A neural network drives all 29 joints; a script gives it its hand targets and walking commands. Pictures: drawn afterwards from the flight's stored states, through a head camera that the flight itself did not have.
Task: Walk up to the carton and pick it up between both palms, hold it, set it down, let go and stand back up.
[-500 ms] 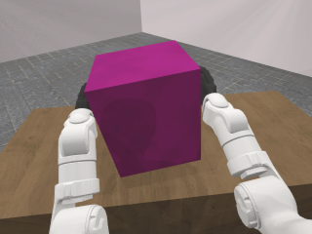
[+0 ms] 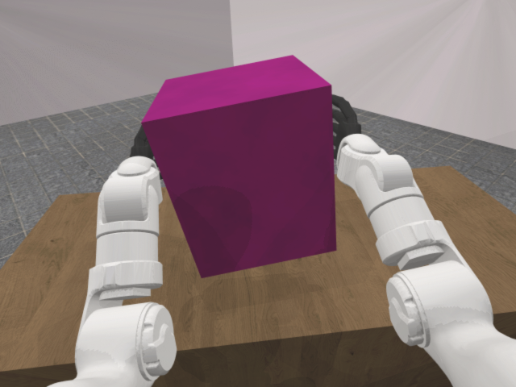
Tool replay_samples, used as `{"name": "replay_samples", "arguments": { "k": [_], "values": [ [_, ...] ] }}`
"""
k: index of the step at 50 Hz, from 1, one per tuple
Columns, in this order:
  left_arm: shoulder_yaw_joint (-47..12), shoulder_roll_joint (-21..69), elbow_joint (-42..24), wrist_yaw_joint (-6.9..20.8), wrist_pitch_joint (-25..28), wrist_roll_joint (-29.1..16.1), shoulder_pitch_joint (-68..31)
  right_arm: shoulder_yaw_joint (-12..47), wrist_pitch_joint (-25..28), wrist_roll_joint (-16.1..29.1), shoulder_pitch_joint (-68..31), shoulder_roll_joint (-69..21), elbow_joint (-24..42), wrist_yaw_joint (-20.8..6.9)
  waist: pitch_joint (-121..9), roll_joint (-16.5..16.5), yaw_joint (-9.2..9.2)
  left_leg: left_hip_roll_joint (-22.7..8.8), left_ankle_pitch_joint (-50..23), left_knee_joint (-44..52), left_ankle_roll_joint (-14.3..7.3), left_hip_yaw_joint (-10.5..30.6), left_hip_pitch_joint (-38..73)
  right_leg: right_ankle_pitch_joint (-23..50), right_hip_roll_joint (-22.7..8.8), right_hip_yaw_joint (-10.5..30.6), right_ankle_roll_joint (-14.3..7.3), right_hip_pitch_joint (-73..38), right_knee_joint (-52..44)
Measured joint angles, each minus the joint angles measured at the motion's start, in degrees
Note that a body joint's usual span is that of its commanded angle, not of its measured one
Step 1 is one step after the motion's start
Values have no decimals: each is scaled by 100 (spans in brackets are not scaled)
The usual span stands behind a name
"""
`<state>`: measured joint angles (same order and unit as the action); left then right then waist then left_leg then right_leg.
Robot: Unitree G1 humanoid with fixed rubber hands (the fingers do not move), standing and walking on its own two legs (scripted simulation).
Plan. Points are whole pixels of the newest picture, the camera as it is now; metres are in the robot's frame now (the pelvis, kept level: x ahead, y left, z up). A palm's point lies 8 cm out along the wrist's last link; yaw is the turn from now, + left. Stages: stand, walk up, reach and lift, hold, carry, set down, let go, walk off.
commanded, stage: hold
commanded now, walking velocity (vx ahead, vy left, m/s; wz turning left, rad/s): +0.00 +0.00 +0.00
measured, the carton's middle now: (248, 162) +0.39 -0.01 +0.25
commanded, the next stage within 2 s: none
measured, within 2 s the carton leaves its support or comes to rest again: neither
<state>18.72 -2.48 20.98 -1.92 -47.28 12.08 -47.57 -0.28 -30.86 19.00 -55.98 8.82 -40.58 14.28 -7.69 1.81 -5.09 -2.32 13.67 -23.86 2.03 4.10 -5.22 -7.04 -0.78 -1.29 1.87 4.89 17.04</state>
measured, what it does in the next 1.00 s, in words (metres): stands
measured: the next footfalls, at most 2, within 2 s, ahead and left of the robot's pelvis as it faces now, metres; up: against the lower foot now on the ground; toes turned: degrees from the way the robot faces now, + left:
none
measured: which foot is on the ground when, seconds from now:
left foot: down 0.00-1.00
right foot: down 0.00-1.00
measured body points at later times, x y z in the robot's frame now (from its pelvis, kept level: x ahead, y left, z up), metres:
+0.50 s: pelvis +0.00 +0.00 +0.00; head -0.08 +0.00 +0.44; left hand +0.38 +0.16 +0.26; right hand +0.39 -0.15 +0.29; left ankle +0.00 +0.14 -0.75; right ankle +0.03 -0.14 -0.75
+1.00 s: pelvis +0.00 -0.01 +0.00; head -0.09 -0.01 +0.44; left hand +0.38 +0.16 +0.27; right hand +0.39 -0.15 +0.28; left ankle +0.00 +0.14 -0.75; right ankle +0.03 -0.14 -0.75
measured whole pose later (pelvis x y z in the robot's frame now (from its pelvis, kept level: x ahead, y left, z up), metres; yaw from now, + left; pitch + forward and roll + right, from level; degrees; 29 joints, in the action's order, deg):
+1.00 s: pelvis +0.00 -0.01 +0.00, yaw +1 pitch -4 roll -1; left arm 21.4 -3.9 21.7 -0.2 -49.8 11.7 -49.7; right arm 1.1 -35.4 20.0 -59.0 8.6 -40.8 16.7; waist -7.8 2.9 -3.9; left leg -2.2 13.2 -23.5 2.5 5.6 -6.1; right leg -7.5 -0.2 -0.9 1.4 5.8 17.7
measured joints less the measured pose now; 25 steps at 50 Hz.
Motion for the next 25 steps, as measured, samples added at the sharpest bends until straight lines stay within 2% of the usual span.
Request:
{"name": "replay_samples", "arguments": {
  "k": [5,11,25],
  "values": [
    [147,60,201,15,-78,43,-61,62,-148,16,-176,49,-288,-11,-24,-3,65,0,52,-29,-11,-14,94,-61,6,31,6,-73,56],
    [113,-9,61,14,-163,-22,-58,119,-206,28,-327,60,-305,-1,-20,2,107,8,38,-30,-2,45,56,-44,8,-3,3,-79,13],
    [33,-107,-73,36,-253,-72,-84,-21,-286,66,-370,6,-183,60,-47,-32,16,18,-23,4,30,161,-110,-9,19,-62,-20,35,-44]
  ]
}}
